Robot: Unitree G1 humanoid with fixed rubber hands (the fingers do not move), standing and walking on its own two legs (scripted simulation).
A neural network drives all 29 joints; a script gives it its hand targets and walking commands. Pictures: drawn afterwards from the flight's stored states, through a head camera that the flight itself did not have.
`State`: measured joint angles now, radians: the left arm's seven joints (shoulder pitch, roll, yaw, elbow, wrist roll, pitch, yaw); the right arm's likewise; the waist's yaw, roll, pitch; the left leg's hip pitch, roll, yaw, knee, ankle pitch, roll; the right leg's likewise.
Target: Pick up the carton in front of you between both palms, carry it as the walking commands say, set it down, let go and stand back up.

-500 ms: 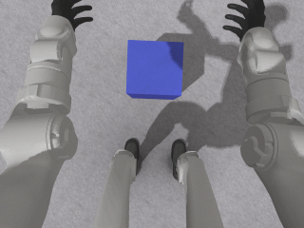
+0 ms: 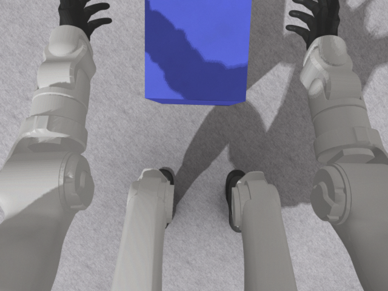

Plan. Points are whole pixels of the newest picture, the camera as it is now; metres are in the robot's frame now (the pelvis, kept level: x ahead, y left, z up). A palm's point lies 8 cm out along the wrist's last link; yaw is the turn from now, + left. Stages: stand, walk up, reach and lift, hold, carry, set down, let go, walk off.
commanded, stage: reach and lift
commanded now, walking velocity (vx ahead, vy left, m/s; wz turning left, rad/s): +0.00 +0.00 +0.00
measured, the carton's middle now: (196, 62) +0.54 +0.03 -0.37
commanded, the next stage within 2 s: none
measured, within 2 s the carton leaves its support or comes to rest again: leaves its support in 1.32 s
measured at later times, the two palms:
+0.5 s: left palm (118, 53) +0.54 +0.20 -0.30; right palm (279, 59) +0.54 -0.16 -0.30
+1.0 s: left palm (129, 50) +0.54 +0.18 -0.29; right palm (266, 53) +0.55 -0.13 -0.30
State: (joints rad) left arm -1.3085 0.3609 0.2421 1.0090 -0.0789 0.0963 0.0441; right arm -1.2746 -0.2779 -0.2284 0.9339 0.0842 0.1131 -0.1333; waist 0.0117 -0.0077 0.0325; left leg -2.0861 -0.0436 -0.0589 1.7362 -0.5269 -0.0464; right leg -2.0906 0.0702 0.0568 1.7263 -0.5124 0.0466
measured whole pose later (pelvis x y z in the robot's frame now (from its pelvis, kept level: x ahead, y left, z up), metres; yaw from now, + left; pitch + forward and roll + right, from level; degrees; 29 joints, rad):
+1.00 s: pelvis -0.03 +0.00 -0.12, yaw +0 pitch +35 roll -1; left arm -1.64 0.36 0.10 1.21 -0.17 0.07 0.11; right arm -1.63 -0.31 -0.10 1.20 0.17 0.07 -0.14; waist 0.01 -0.01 0.47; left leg -2.22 -0.04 -0.04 2.20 -0.59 -0.04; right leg -2.22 0.06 0.04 2.19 -0.58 0.05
